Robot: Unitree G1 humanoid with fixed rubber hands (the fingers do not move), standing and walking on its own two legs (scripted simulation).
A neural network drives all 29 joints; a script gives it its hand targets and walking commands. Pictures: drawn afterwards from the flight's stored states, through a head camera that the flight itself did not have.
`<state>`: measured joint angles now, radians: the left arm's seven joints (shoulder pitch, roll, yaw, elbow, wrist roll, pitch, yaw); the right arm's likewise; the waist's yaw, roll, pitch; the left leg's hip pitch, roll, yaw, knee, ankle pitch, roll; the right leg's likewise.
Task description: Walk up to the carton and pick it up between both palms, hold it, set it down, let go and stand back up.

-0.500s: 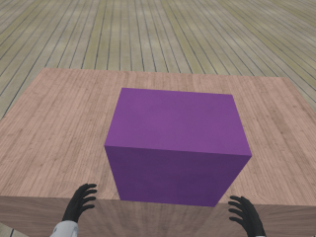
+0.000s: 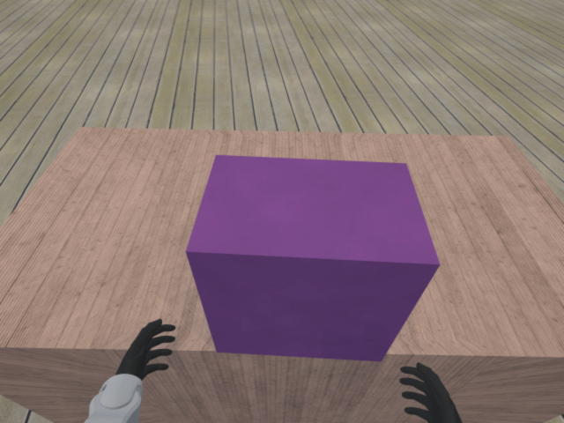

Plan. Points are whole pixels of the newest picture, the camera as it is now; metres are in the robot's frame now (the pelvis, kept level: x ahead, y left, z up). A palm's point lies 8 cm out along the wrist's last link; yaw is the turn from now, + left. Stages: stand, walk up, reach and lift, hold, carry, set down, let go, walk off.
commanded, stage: set down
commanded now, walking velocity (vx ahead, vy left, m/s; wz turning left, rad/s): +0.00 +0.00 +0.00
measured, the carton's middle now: (304, 265) +0.35 -0.02 +0.02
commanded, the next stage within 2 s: let go in 0.30 s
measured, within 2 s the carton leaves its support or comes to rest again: neither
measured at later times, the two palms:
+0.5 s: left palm (133, 372) +0.20 +0.23 -0.05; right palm (453, 422) +0.15 -0.23 -0.08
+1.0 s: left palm (131, 377) +0.19 +0.24 -0.05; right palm out of the picture +0.12 -0.24 -0.10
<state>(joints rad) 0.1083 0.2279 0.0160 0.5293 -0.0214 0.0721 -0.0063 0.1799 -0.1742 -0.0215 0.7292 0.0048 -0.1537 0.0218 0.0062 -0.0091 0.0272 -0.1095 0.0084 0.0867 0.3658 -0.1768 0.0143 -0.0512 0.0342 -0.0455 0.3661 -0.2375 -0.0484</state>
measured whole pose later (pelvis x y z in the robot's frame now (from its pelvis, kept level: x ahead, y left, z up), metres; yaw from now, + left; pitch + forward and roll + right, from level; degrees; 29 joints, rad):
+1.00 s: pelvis -0.01 +0.00 +0.00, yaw -1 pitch -2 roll +0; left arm 0.13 0.23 0.02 0.53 0.03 -0.05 -0.03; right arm 0.21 -0.22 -0.03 0.70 -0.04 -0.02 0.03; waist 0.01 0.01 0.02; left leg -0.21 0.03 0.09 0.45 -0.21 0.02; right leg -0.14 0.05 -0.04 0.42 -0.25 -0.05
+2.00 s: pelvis +0.00 +0.02 -0.01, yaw -1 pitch +0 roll +0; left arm 0.23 0.20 0.02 0.44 0.02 -0.07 0.00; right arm 0.21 -0.18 -0.03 0.79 -0.04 0.01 0.03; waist 0.00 -0.01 -0.03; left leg -0.26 0.00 0.10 0.51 -0.25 0.04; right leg -0.20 0.02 -0.03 0.51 -0.30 -0.03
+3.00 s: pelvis -0.01 +0.02 -0.01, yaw -1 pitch -1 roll +0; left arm 0.22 0.19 0.03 0.50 0.02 -0.03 0.01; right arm 0.22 -0.17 -0.03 0.79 -0.03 0.02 0.02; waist -0.02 0.00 0.01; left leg -0.25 0.01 0.11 0.51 -0.24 0.04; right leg -0.20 0.02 -0.03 0.51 -0.29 -0.03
